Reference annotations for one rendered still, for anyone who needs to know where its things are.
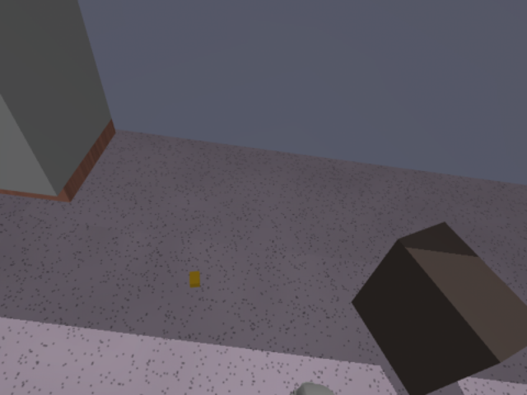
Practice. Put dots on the small box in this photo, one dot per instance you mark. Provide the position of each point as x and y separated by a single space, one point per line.
194 279

